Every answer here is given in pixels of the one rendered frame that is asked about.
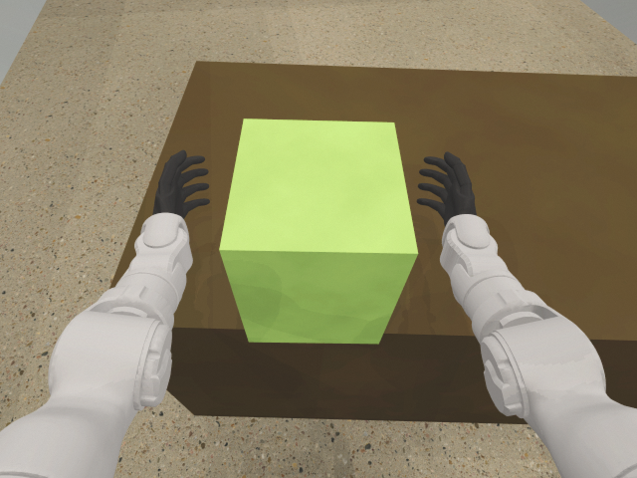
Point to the right robot upper arm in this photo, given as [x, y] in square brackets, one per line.
[546, 373]

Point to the robot right hand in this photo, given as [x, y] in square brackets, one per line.
[458, 196]

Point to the robot left forearm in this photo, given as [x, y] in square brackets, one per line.
[153, 285]

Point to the left robot upper arm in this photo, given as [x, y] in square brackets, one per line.
[108, 368]

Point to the robot left hand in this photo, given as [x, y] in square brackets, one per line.
[170, 195]

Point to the carton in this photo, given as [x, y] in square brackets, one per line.
[318, 239]

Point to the robot right forearm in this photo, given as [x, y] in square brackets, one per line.
[482, 284]

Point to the pedestal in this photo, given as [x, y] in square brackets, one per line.
[553, 163]

